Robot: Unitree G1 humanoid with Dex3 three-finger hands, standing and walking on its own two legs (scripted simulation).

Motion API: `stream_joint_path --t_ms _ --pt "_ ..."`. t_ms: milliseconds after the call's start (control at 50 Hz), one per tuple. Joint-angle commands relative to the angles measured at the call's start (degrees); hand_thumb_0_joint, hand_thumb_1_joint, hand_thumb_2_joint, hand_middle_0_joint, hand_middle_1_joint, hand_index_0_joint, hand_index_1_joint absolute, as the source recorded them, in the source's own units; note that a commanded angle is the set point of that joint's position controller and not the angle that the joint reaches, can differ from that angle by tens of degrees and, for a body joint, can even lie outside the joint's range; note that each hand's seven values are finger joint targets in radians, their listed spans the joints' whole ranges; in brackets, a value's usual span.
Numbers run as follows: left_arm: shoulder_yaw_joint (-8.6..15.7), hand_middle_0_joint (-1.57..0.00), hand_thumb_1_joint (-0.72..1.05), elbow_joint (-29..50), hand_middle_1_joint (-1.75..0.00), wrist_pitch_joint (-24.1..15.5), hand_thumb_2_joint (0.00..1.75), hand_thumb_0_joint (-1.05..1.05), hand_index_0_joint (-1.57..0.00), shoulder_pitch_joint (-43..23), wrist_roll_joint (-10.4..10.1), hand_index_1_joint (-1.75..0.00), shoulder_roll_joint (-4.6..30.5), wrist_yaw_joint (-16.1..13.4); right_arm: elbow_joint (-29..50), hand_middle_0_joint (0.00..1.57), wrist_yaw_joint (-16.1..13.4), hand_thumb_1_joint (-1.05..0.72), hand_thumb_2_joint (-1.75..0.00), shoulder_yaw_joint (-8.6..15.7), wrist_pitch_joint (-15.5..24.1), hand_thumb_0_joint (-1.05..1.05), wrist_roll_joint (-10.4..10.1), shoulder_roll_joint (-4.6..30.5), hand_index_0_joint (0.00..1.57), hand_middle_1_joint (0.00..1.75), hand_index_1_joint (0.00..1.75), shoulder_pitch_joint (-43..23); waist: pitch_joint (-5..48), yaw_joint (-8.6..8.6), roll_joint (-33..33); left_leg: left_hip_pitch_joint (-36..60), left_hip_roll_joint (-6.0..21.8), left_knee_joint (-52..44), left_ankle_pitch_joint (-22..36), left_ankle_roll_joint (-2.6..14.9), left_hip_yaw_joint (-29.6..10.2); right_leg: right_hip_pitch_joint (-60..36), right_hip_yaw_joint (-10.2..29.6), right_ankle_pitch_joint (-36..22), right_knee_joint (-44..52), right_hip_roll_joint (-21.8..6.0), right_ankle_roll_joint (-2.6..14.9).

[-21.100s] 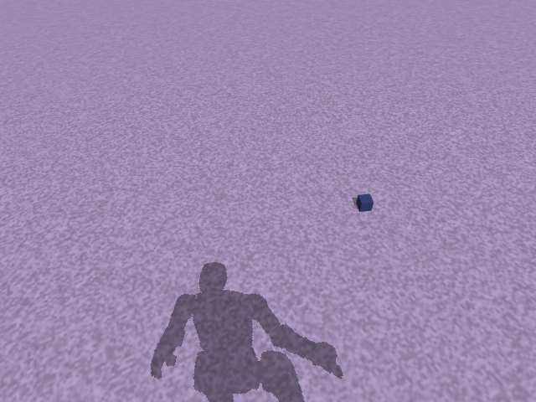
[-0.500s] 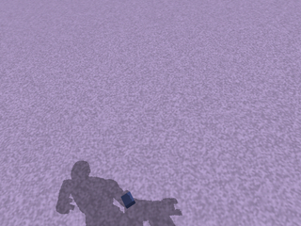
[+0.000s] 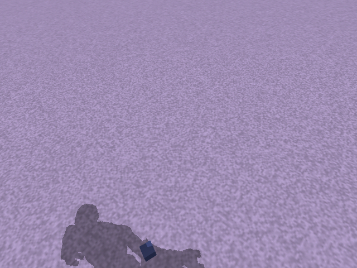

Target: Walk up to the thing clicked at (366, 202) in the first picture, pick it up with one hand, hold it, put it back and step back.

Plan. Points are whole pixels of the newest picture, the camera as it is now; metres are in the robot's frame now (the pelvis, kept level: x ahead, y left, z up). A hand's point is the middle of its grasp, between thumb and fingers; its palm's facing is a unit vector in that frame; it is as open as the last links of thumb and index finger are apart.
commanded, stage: walk up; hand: left
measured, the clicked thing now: (148, 251) +0.41 +0.22 -0.74
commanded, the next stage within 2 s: none
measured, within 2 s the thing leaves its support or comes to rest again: neither
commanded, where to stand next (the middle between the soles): +0.04 +0.04 m, yaw -4 degrees
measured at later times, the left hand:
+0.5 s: hand out of the picture +0.03 +0.32 -0.18, palm faces -0.02 -0.94 -0.35, open 7.4 cm
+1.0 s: hand out of the picture +0.14 +0.23 -0.14, palm faces -0.11 -0.92 -0.38, open 7.4 cm
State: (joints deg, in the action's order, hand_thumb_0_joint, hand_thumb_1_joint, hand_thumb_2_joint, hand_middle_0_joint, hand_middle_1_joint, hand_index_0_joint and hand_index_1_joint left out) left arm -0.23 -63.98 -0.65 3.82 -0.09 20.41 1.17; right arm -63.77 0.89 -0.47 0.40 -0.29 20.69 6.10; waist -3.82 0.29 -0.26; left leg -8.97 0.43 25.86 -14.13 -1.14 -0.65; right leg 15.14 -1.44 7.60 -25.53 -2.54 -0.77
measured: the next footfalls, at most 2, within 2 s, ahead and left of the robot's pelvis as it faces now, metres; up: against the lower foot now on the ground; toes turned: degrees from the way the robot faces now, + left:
left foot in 0.34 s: -0.03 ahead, +0.15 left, +0.00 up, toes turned +1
right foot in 0.82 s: +0.09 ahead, -0.13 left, +0.00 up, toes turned -3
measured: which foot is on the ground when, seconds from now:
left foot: down 0.00-0.16, up 0.18-0.32, down 0.34-0.84, up 0.86-1.00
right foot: down 0.00-0.36, up 0.38-0.80, down 0.82-1.00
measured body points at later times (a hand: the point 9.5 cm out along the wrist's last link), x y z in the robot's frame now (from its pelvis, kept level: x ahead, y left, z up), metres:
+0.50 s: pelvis -0.06 +0.05 -0.01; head -0.01 +0.08 +0.44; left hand +0.03 +0.37 -0.15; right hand -0.02 -0.27 -0.12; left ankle -0.07 +0.15 -0.74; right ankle -0.01 -0.11 -0.70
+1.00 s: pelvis -0.02 -0.01 -0.01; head +0.01 -0.03 +0.44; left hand +0.15 +0.27 -0.11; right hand +0.01 -0.33 -0.15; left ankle -0.03 +0.14 -0.71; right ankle +0.05 -0.13 -0.74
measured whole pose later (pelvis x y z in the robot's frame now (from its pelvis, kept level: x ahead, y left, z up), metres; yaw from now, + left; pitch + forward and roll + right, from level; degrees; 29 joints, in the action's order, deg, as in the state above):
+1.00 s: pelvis -0.02 -0.01 -0.01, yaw -2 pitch -3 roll +0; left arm 0.4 -53.4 -1.4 3.8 0.7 19.4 0.6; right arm -55.1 -0.6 1.6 -1.0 -1.1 23.1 14.0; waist -7.2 -2.4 3.4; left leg -16.7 -0.1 49.1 -29.9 0.2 -5.6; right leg 17.8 -1.5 11.4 -32.6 0.3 1.2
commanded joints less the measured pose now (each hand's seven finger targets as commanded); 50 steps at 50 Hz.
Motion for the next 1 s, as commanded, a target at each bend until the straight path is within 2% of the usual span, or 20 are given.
stream_joint_path --t_ms 0,80,120,140,180,240,300,340,360,400,440,540,680,760,800,820,840,860,900,980 --pt "2.82 -0.20 0.90 1.98 -0.30 -1.45 0.90 0.00 -0.20 -3.17 0.06 -0.30 12.44 -0.79 1.91 0.20 -0.40 -0.90 -0.90 2.38 0.96 0.00 0.29 12.37 0.20 0.30 0.30 -2.49 3.38 0.12 -0.23 -3.29 5.82 -8.86 -2.82 3.18 -5.45 -3.98 7.72 9.00 9.12 -5.26 2.01" --pt "4.89 -0.20 0.90 3.31 -0.30 -0.73 0.90 0.00 -0.20 -1.56 -0.54 -0.30 16.29 -1.92 3.02 0.20 -0.59 -0.90 -0.90 4.15 -1.04 0.00 -0.54 14.18 0.20 0.30 0.30 -1.95 4.94 0.03 -1.87 -2.35 3.65 2.02 14.04 2.61 -2.73 -3.63 8.07 -17.54 3.54 -8.55 4.39" --pt "5.63 -0.20 0.90 4.68 -0.30 -0.28 0.90 0.00 -0.20 -1.39 -0.15 -0.30 17.77 -2.20 4.38 0.20 -0.68 -0.90 -0.90 4.62 -1.93 0.00 -0.40 12.95 0.20 0.30 0.30 -0.88 8.89 0.30 -6.11 -3.25 -0.19 12.07 6.02 1.87 -0.19 -4.29 12.25 -19.28 4.92 -13.28 8.58" --pt "5.90 -0.20 0.90 6.39 -0.30 0.04 0.90 0.00 -0.20 -3.69 0.27 -0.30 18.51 -2.43 4.83 0.20 -0.47 -0.90 -0.90 4.78 -2.65 0.00 -0.07 12.30 0.20 0.30 0.30 0.98 9.21 -0.09 -10.63 -5.25 -2.43 18.75 -7.84 1.68 0.63 -3.05 15.94 -17.39 6.57 -17.23 11.73" --pt "6.36 -0.20 0.90 9.05 -0.30 0.36 0.90 0.00 -0.20 -4.48 1.45 -0.30 18.84 -2.90 6.91 0.20 -0.07 -0.90 -0.90 5.52 -3.97 0.00 0.57 12.54 0.20 0.30 0.30 2.36 8.70 0.01 -10.96 -7.32 -1.74 31.16 -17.27 2.33 -3.35 1.75 17.32 -14.31 6.08 -20.28 15.38" --pt "6.10 -0.20 0.90 11.03 -0.30 0.85 0.90 0.00 -0.20 -5.88 2.52 -0.30 17.06 -3.32 7.91 0.20 0.18 -0.90 -0.90 6.00 -3.71 0.00 0.23 11.99 0.20 0.30 0.30 5.64 11.27 -1.58 -11.96 -7.29 0.13 23.71 -15.00 2.77 -2.41 0.08 11.16 -12.23 0.76 -15.47 12.11" --pt "5.05 -0.20 0.90 11.44 -0.30 2.42 0.90 0.00 -0.20 -4.13 1.97 -0.30 14.97 -2.38 4.85 0.20 0.00 -0.90 -0.90 6.62 -1.96 0.00 1.82 12.36 0.20 0.30 0.30 10.09 10.99 -2.39 -5.68 1.63 -0.99 -1.04 -6.06 2.30 0.78 5.16 7.86 12.94 -8.02 -8.81 7.84" --pt "4.11 -0.20 0.90 11.64 -0.30 3.17 0.90 0.00 -0.20 -1.25 1.12 -0.30 10.84 -2.32 9.09 0.20 -0.75 -0.90 -0.90 8.27 -0.63 0.00 3.60 22.71 0.20 0.30 0.30 1.86 4.08 -0.86 11.13 -6.23 18.54 -14.76 -22.47 9.29 -29.57 18.04 7.98 23.74 -23.66 3.89 2.05" --pt "5.28 -0.20 0.90 10.85 -0.30 2.92 0.90 0.00 -0.20 -4.72 1.44 -0.30 14.82 -2.78 9.60 0.20 -0.88 -0.90 -0.90 8.33 -0.19 0.00 2.58 23.85 0.20 0.30 0.30 -1.23 0.09 -2.32 10.59 -16.30 21.41 -17.00 -25.01 13.61 -33.22 13.00 13.44 23.98 -28.26 1.97 1.89" --pt "5.62 -0.20 0.90 8.97 -0.30 2.94 0.90 0.00 -0.20 0.49 0.60 -0.30 15.01 -2.03 10.49 0.20 -1.79 -0.90 -0.90 6.96 1.59 0.00 3.02 18.70 0.20 0.30 0.30 -4.76 -0.59 1.47 2.05 -7.98 14.92 -9.75 -4.25 9.67 -19.94 14.67 16.28 15.57 -32.50 4.10 1.87" --pt "5.68 -0.20 0.90 8.79 -0.30 2.58 0.90 0.00 -0.20 2.51 0.86 -0.30 15.17 -1.51 9.74 0.20 -2.25 -0.90 -0.90 7.17 3.01 0.00 2.21 17.93 0.20 0.30 0.30 0.39 3.85 0.30 4.48 3.36 14.60 -6.89 3.12 8.18 -16.17 16.14 13.24 13.11 -29.57 2.71 1.27" --pt "6.26 -0.20 0.90 13.69 -0.30 1.36 0.90 0.00 -0.20 -3.01 2.25 -0.30 16.34 0.73 9.04 0.20 -2.27 -0.90 -0.90 9.42 4.54 0.00 2.12 19.46 0.20 0.30 0.30 14.13 0.18 -6.35 5.64 18.81 17.53 -11.64 -5.14 10.10 -21.06 27.82 12.98 13.99 -27.67 2.23 0.44" --pt "5.32 -0.20 0.90 14.19 -0.30 -1.31 0.90 0.00 -0.20 1.53 1.07 -0.30 13.83 1.85 14.17 0.20 -0.38 -0.90 -0.90 8.50 4.17 0.00 2.20 17.19 0.20 0.30 0.30 12.50 -2.67 -4.49 11.48 7.83 13.51 -12.10 0.92 12.08 -6.94 13.54 4.11 11.85 -14.47 1.42 0.57" --pt "4.93 -0.20 0.90 11.09 -0.30 -1.92 0.90 0.00 -0.20 7.70 0.82 -0.30 10.49 0.23 15.56 0.20 -0.60 -0.90 -0.90 6.75 1.76 0.00 1.01 15.09 0.20 0.30 0.30 8.06 -0.04 -0.38 9.90 -4.42 9.67 1.49 20.04 8.26 0.77 -5.87 -2.51 0.43 -1.34 4.10 1.71" --pt "6.35 -0.20 0.90 9.74 -0.30 -2.34 0.90 0.00 -0.20 12.50 0.97 -0.30 14.75 -0.98 16.08 0.20 -0.80 -0.90 -0.90 4.42 1.19 0.00 -0.26 9.83 0.20 0.30 0.30 11.07 6.52 2.12 -2.51 -10.96 5.18 16.05 8.51 4.58 2.66 -18.86 5.64 -8.35 2.99 -1.31 3.18" --pt "6.78 -0.20 0.90 11.26 -0.30 -2.72 0.90 0.00 -0.20 11.22 1.38 -0.30 18.03 -1.53 16.59 0.20 -0.97 -0.90 -0.90 3.12 0.90 0.00 -0.50 6.67 0.20 0.30 0.30 13.09 8.73 0.59 -13.03 -15.21 0.44 23.05 -15.58 2.26 0.79 -18.71 24.35 -11.41 7.72 -14.87 6.82" --pt "6.33 -0.20 0.90 12.52 -0.30 -2.27 0.90 0.00 -0.20 7.30 0.93 -0.30 19.43 -1.64 14.90 0.20 -2.02 -0.90 -0.90 4.51 -0.30 0.00 -0.66 11.36 0.20 0.30 0.30 12.59 7.84 0.84 -8.10 -9.84 0.33 26.87 -22.33 2.81 -5.03 -7.83 29.44 -3.27 7.77 -18.71 13.50" --pt "6.09 -0.20 0.90 13.11 -0.30 -1.91 0.90 0.00 -0.20 4.71 0.91 -0.30 18.03 -1.68 13.62 0.20 -2.34 -0.90 -0.90 5.02 -0.45 0.00 -0.69 13.10 0.20 0.30 0.30 12.60 5.19 -0.06 -6.83 -10.45 1.08 27.91 -22.15 2.60 -6.58 -5.89 26.94 -0.92 7.10 -17.12 14.58" --pt "5.20 -0.20 0.90 13.65 -0.30 -1.73 0.90 0.00 -0.20 0.79 0.44 -0.30 16.06 -2.10 11.27 0.20 -2.34 -0.90 -0.90 4.60 -0.74 0.00 -0.80 12.99 0.20 0.30 0.30 13.72 3.31 -1.62 -6.71 -11.86 1.36 26.69 -18.57 2.20 -7.79 -3.92 18.31 -0.74 6.13 -12.70 11.01" --pt "5.90 -0.20 0.90 14.19 -0.30 -1.29 0.90 0.00 -0.20 -1.12 0.51 -0.30 16.48 -2.50 9.09 0.20 -2.05 -0.90 -0.90 4.91 -1.59 0.00 -0.03 13.89 0.20 0.30 0.30 13.91 4.05 -1.33 -9.35 -8.91 -0.62 26.27 -14.25 1.09 -4.79 0.76 14.26 -9.42 4.09 -12.90 11.42"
